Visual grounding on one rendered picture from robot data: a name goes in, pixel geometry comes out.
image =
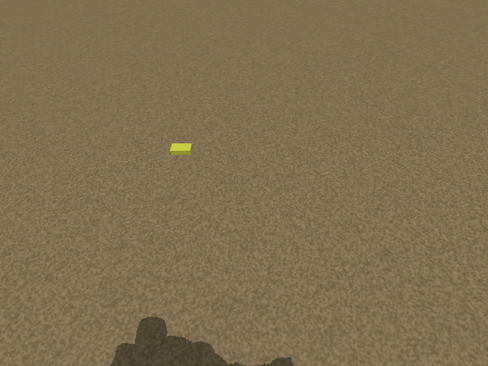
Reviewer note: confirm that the small box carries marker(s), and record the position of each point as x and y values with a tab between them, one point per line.
181	149

